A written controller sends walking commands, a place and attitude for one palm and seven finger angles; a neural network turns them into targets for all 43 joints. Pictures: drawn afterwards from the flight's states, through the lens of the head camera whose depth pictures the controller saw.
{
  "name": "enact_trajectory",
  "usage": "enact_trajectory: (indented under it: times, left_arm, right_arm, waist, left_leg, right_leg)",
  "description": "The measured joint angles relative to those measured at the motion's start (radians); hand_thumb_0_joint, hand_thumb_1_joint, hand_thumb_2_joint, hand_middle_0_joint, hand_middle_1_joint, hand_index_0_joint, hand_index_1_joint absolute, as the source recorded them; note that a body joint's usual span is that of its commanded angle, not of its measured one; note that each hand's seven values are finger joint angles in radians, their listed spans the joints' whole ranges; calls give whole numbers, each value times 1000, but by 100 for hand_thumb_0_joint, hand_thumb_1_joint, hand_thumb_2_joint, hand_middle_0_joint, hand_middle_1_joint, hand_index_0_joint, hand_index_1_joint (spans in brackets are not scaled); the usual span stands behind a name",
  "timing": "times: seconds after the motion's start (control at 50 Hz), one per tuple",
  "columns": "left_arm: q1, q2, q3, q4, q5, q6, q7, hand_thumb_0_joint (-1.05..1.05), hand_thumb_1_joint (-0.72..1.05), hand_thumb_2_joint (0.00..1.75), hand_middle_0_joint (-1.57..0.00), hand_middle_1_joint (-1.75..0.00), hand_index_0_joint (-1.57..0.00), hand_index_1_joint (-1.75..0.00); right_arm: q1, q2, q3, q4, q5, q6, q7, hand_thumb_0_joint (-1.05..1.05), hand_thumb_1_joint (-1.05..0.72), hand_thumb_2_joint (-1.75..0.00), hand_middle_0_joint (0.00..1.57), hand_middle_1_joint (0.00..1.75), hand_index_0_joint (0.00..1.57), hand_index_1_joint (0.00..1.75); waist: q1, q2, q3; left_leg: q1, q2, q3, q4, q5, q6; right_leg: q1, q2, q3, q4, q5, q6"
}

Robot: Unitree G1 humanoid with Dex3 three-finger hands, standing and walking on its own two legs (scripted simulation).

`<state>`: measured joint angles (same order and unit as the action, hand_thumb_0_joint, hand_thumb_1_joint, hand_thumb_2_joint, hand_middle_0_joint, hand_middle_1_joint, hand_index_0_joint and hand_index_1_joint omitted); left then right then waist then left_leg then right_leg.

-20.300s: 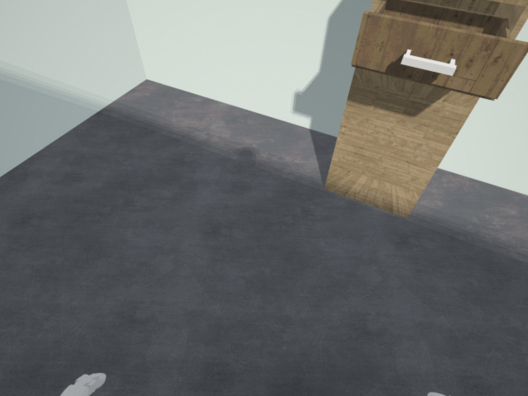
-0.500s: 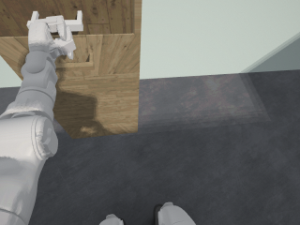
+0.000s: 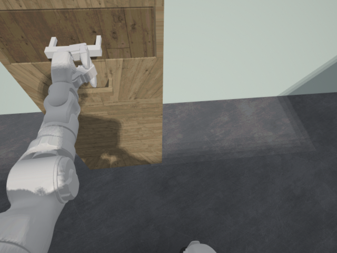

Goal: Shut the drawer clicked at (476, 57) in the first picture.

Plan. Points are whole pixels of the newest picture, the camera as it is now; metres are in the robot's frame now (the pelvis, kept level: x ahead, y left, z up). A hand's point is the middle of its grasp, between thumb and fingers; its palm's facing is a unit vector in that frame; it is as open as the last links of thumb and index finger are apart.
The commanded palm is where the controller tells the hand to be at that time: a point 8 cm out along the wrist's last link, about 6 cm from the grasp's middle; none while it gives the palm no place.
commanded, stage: draw the hand back to the body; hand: left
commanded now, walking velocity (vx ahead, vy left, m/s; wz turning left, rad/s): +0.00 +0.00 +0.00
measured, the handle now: (75, 46) +0.59 +0.18 +0.14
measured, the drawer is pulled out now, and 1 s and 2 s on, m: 0.00 0.00 0.00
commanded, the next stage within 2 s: step back with the hand held close in 1.44 s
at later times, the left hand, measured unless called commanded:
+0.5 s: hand (60, 109) +0.39 +0.18 +0.15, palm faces +0.07 -1.00 -0.03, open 3.2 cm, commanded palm +0.35 +0.22 +0.16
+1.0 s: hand out of the picture +0.24 +0.22 +0.18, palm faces +0.35 -0.89 -0.28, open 3.2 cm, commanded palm +0.19 +0.26 +0.19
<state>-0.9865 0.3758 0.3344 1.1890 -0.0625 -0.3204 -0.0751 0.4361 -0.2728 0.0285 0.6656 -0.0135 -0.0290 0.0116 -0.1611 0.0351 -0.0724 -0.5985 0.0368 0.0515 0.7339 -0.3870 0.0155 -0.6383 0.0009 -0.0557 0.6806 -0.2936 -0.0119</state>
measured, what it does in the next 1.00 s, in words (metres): stands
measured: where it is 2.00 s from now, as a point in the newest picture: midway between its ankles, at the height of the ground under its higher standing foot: outside the picture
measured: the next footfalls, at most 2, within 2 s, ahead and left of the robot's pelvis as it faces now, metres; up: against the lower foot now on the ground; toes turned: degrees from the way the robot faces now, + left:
none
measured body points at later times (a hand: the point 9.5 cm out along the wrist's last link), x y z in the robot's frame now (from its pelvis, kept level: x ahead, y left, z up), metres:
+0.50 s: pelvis +0.02 -0.01 +0.02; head +0.03 -0.03 +0.47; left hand +0.38 +0.23 +0.15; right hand +0.17 -0.26 -0.08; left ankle -0.02 +0.11 -0.71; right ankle +0.02 -0.11 -0.71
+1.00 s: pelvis +0.00 +0.00 +0.03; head -0.02 -0.03 +0.48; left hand +0.22 +0.27 +0.20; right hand +0.18 -0.21 -0.07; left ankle -0.02 +0.11 -0.71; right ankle +0.02 -0.11 -0.71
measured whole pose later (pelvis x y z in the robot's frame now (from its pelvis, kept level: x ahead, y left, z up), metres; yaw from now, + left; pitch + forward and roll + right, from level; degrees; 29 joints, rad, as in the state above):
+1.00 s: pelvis +0.00 +0.00 +0.03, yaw +1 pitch -5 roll +0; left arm 0.20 0.29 0.19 -0.20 -0.07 -0.08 0.10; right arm 0.20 -0.22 0.05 0.63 0.01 -0.05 -0.06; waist 0.04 0.07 0.03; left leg -0.06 0.01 0.04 0.40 -0.26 0.01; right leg -0.11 -0.01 -0.07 0.40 -0.21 -0.01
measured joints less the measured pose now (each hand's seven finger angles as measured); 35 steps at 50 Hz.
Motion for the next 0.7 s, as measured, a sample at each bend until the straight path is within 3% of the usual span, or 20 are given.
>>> enact_trajectory:
  times: [0.12,0.24,0.42,0.58,0.7]
  left_arm:
    - [48,-16,0,-62,-8,22,-12,-6,83,92,-140,-160,-140,-160]
    - [275,-62,-2,-317,-61,63,-39,-2,86,91,-140,-160,-139,-160]
    - [603,-118,-73,-710,-125,205,-68,1,89,90,-140,-160,-139,-160]
    - [720,-122,-123,-895,-156,303,-94,1,90,90,-140,-160,-140,-160]
    - [875,-109,-183,-1089,-63,279,54,1,90,90,-140,-160,-140,-160]
  right_arm:
    - [-25,6,-8,-14,10,16,-5,0,-90,-90,20,30,20,30]
    - [-20,6,-25,-46,31,30,-2,0,-90,-90,20,30,20,30]
    - [-100,12,-22,-70,62,21,-21,0,-90,-90,20,30,20,30]
    - [-220,1,-4,-88,73,-21,-61,1,-91,-90,20,30,20,30]
    - [-284,24,7,-94,53,-29,-69,1,-90,-90,20,30,20,30]
  waist:
    - [21,-2,-3]
    - [61,15,-31]
    - [123,22,-15]
    - [167,26,9]
    - [186,19,49]
  left_leg:
    - [32,3,3,-18,-6,-6]
    - [119,11,23,-76,-3,-9]
    - [274,7,1,-153,14,-17]
    - [353,-10,-24,-179,38,-16]
    - [434,-19,-13,-250,78,-14]
  right_leg:
    - [25,5,3,-8,-10,-4]
    - [98,17,23,-53,-10,-7]
    - [259,16,4,-122,-4,-11]
    - [347,-1,-21,-143,6,-10]
    - [414,-7,-10,-190,35,-8]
